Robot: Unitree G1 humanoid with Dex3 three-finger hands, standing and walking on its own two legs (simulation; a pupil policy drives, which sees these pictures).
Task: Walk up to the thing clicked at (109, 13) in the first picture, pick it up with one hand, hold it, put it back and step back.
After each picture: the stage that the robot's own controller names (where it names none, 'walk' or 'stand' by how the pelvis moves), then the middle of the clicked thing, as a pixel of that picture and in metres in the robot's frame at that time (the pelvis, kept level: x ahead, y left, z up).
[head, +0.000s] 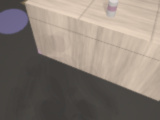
stand; (112, 8) +1.02 -0.23 -0.12
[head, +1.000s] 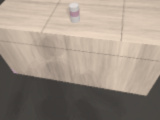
walk; (74, 13) +0.92 +0.08 -0.10
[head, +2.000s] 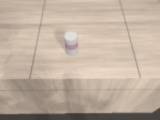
stand; (71, 43) +0.57 +0.06 -0.10
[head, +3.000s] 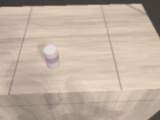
rise first; (52, 57) +0.52 +0.17 -0.09
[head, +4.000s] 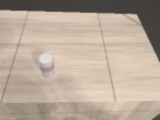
stand; (47, 65) +0.49 +0.17 -0.12
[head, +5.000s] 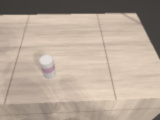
stand; (48, 66) +0.50 +0.17 -0.12
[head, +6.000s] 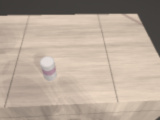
stand; (48, 68) +0.48 +0.17 -0.12
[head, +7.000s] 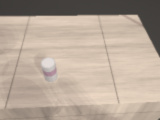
stand; (49, 70) +0.48 +0.16 -0.12
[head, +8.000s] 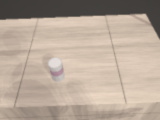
rise first; (56, 69) +0.48 +0.16 -0.12
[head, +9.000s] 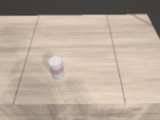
go down; (56, 68) +0.49 +0.16 -0.12
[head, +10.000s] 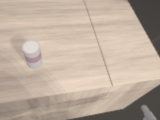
go down; (33, 55) +0.49 +0.15 -0.07
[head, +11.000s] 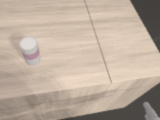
close in; (30, 51) +0.50 +0.16 -0.06
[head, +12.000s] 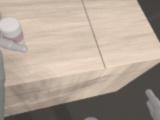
close in; (13, 35) +0.52 +0.17 -0.02
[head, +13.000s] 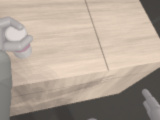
lift; (19, 42) +0.48 +0.15 -0.03
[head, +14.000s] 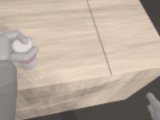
lift; (26, 54) +0.45 +0.15 -0.03
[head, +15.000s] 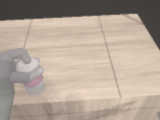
lift; (31, 77) +0.32 +0.17 +0.09
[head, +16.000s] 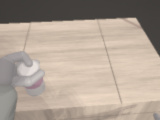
hold; (32, 79) +0.32 +0.17 +0.07
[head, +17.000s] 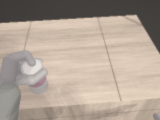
hold; (35, 77) +0.33 +0.16 +0.07
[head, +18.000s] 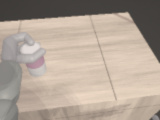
crouch; (34, 60) +0.40 +0.16 +0.07
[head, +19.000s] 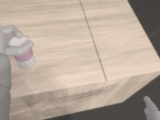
lower; (23, 53) +0.46 +0.16 -0.02
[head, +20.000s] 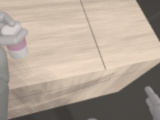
lower; (16, 42) +0.49 +0.15 -0.02
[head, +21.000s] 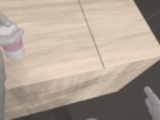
lower; (12, 43) +0.49 +0.16 -0.02
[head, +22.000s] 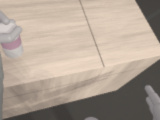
lower; (10, 40) +0.50 +0.17 -0.02
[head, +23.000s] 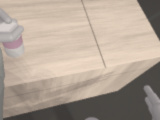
lower; (12, 40) +0.50 +0.17 -0.02
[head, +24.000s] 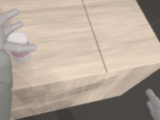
open; (20, 48) +0.48 +0.15 -0.03
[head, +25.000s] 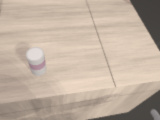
sink last; (37, 62) +0.46 +0.14 -0.06
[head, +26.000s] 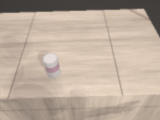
stand; (52, 66) +0.48 +0.16 -0.08
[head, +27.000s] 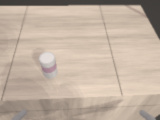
stand; (48, 65) +0.46 +0.16 -0.07
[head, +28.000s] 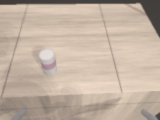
stand; (48, 62) +0.48 +0.16 -0.06
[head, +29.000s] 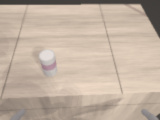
stand; (48, 63) +0.47 +0.16 -0.06
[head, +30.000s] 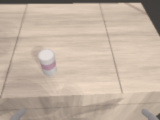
stand; (48, 63) +0.47 +0.16 -0.06
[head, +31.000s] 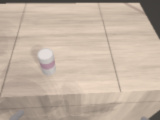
stand; (47, 62) +0.48 +0.15 -0.06
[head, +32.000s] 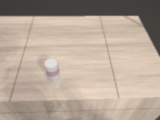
stand; (52, 70) +0.49 +0.15 -0.12
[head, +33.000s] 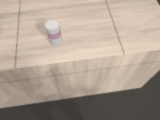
walk; (54, 33) +0.59 +0.12 -0.09
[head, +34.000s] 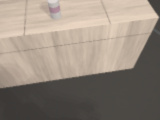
walk; (54, 8) +0.85 +0.18 -0.10
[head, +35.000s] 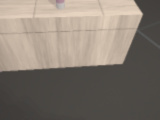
stand; (60, 0) +1.11 +0.17 -0.10
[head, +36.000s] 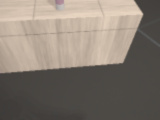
stand; (59, 1) +1.09 +0.15 -0.12
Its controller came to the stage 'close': yes
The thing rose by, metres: 0.20
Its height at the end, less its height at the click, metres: +0.00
